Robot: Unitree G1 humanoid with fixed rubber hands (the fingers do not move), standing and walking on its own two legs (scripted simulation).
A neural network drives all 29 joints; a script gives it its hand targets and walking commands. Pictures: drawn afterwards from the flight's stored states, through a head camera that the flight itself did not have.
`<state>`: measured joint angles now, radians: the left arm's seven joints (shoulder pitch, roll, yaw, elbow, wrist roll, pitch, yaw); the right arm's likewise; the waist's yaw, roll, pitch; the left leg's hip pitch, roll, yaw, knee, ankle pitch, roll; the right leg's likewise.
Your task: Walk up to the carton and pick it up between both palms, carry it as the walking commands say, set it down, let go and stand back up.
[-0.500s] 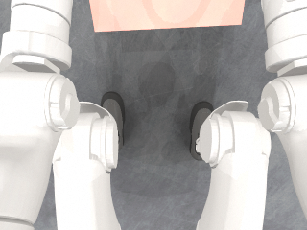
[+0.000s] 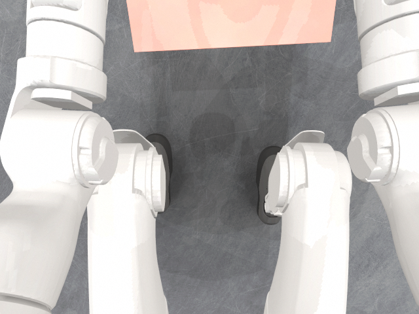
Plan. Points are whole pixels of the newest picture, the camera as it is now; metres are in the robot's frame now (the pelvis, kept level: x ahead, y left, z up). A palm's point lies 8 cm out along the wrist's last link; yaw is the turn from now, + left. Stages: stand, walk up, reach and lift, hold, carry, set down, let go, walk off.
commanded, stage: reach and lift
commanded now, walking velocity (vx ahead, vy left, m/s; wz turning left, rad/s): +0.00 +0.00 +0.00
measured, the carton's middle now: out of the picture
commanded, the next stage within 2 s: none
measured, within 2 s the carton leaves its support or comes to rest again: neither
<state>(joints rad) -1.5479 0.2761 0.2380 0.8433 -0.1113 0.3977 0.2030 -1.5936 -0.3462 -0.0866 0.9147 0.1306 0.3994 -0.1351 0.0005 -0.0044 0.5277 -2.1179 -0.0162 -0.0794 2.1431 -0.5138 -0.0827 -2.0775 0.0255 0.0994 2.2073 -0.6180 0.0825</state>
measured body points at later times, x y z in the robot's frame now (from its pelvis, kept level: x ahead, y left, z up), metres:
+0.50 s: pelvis -0.01 +0.00 +0.04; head +0.33 +0.00 +0.32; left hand +0.57 +0.15 -0.06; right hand +0.57 -0.15 -0.06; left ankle +0.14 +0.15 -0.35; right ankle +0.11 -0.14 -0.35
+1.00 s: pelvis -0.03 +0.00 +0.08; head +0.29 -0.01 +0.39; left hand +0.54 +0.15 +0.01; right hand +0.55 -0.16 +0.02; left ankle +0.14 +0.15 -0.35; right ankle +0.11 -0.14 -0.35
